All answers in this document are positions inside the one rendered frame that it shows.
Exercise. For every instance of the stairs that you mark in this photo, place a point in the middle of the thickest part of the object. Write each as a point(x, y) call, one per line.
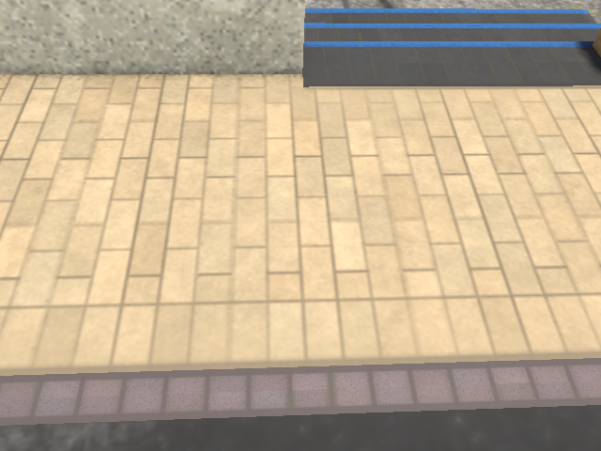
point(448, 24)

